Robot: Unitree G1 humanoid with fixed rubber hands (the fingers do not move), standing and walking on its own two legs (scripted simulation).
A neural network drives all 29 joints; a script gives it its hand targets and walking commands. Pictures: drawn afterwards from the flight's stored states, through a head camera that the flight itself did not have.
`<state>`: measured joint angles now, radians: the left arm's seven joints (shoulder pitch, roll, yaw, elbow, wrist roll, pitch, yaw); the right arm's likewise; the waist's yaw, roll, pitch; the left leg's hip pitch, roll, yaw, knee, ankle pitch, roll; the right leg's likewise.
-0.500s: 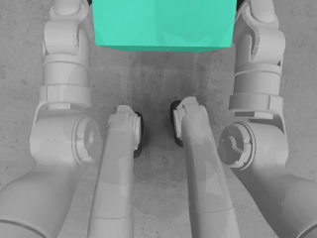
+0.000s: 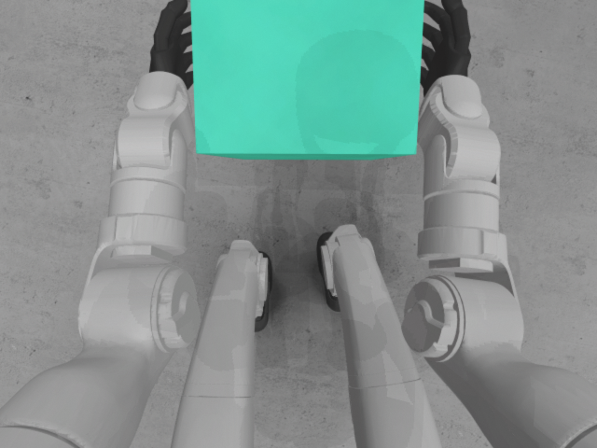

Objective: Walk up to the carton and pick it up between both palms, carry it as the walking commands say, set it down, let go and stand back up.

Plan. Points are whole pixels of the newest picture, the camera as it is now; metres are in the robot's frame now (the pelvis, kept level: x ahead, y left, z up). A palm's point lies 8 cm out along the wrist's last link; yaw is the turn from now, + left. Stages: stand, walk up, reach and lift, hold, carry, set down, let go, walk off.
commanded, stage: reach and lift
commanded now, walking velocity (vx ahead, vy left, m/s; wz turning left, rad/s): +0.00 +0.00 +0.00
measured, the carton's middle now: (307, 76) +0.51 -0.04 -0.14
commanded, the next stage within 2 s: none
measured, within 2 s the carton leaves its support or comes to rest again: neither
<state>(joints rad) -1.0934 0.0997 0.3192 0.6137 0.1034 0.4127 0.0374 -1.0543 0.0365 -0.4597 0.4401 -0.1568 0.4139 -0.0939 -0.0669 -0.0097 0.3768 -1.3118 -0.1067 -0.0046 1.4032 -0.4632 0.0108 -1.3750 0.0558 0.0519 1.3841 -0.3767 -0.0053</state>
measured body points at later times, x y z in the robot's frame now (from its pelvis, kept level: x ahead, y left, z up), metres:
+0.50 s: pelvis +0.08 +0.00 +0.08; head +0.25 +0.01 +0.50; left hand +0.49 +0.12 +0.00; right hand +0.46 -0.18 +0.03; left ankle +0.10 +0.11 -0.58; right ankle +0.14 -0.10 -0.58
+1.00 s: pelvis +0.10 -0.01 +0.13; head +0.21 -0.01 +0.57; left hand +0.47 +0.12 +0.08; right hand +0.45 -0.18 +0.10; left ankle +0.10 +0.11 -0.58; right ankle +0.14 -0.10 -0.58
